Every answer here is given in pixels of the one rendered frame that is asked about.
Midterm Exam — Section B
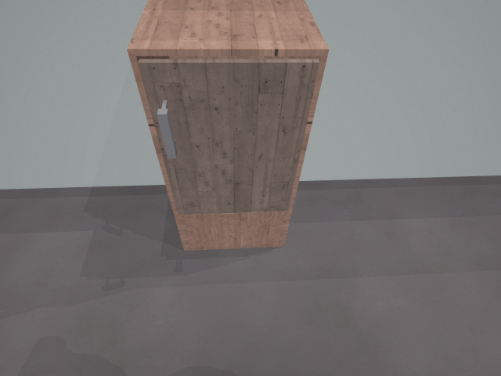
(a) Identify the handle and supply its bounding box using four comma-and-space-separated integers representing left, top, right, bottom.
157, 100, 177, 158

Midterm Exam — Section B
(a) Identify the cupboard door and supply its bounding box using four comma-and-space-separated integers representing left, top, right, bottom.
138, 59, 319, 215

